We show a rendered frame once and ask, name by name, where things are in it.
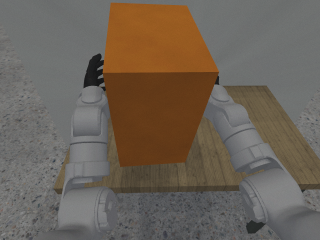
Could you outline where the robot left hand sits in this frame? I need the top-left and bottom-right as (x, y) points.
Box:
(83, 53), (106, 91)

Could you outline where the right robot upper arm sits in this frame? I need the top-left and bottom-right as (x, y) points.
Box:
(239, 167), (320, 240)

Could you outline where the robot left forearm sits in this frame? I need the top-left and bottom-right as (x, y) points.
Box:
(58, 85), (110, 226)

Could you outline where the table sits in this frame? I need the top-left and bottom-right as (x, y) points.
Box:
(53, 85), (320, 234)

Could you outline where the carton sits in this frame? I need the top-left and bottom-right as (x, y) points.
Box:
(102, 2), (219, 167)

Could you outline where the left robot upper arm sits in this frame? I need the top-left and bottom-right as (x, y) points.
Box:
(33, 186), (118, 240)

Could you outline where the robot right forearm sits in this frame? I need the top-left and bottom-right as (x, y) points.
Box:
(203, 84), (305, 204)

